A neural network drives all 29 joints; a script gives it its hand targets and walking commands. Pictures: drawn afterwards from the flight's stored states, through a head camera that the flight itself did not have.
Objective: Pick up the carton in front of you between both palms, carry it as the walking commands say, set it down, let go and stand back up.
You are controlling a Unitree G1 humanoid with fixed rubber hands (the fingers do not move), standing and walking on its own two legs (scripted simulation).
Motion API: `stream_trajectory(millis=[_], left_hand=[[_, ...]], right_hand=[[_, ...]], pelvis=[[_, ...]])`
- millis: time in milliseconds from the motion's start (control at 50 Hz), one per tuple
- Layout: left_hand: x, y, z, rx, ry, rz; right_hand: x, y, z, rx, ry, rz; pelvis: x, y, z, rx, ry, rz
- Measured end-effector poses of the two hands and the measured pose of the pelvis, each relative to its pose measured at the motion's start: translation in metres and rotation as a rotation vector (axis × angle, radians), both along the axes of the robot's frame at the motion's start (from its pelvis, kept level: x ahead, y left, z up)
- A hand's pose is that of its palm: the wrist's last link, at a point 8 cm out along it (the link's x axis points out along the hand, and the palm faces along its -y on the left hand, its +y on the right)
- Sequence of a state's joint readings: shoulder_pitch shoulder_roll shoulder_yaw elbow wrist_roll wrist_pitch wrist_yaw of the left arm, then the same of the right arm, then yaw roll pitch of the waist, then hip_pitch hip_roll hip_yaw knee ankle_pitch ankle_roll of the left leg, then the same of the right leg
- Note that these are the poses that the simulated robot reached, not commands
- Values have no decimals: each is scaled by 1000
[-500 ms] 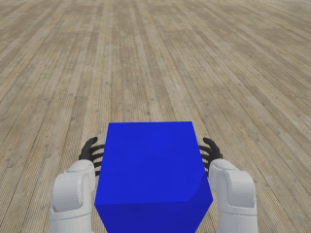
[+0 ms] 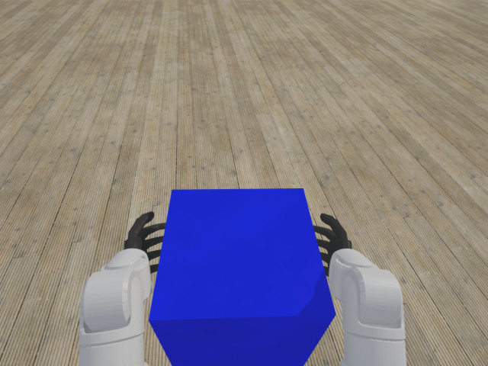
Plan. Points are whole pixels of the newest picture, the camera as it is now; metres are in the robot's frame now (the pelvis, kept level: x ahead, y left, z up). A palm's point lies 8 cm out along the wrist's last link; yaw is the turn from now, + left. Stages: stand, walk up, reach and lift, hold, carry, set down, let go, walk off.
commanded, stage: carry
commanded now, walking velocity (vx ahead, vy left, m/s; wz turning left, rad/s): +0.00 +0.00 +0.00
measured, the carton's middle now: (238, 284) +0.27 +0.00 +0.02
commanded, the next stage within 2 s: hold in 0.98 s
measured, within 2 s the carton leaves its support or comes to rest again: neither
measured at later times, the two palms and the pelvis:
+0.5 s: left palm (132, 307) +0.22 +0.15 +0.05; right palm (337, 304) +0.22 -0.14 +0.05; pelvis -0.06 +0.00 +0.00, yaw +0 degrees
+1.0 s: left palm (133, 315) +0.21 +0.15 +0.04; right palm (338, 313) +0.21 -0.15 +0.04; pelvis -0.08 +0.00 +0.00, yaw +0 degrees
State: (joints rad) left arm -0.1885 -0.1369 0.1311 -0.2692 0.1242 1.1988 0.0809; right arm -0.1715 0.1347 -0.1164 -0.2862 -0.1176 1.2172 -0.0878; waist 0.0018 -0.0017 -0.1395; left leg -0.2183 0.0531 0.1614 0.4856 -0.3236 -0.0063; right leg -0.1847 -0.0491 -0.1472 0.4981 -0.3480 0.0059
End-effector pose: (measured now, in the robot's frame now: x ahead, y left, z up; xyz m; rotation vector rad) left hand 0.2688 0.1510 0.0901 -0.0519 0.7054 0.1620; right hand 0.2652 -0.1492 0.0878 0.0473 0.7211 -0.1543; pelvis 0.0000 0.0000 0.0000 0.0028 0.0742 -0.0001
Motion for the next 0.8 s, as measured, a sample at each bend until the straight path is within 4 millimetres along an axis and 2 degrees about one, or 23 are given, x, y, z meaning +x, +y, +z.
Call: stream_trajectory(millis=[200, 340, 640, 800], left_hand=[[-28, 2, -26, 20, 32, -16], [-43, 3, -29, 38, 7, -29], [-51, 5, -52, 62, -17, -58], [-51, 4, -49, 61, -68, -56]], right_hand=[[-28, 2, -25, -21, 31, 17], [-42, 3, -29, -39, 7, 27], [-48, 6, -52, -68, -17, 60], [-49, 5, -48, -70, -68, 53]], pelvis=[[-23, 1, -5, -1, -28, 0], [-41, 3, -3, -3, -44, 0], [-72, 4, -1, -5, -49, 0], [-80, 4, -1, -6, -44, 0]])
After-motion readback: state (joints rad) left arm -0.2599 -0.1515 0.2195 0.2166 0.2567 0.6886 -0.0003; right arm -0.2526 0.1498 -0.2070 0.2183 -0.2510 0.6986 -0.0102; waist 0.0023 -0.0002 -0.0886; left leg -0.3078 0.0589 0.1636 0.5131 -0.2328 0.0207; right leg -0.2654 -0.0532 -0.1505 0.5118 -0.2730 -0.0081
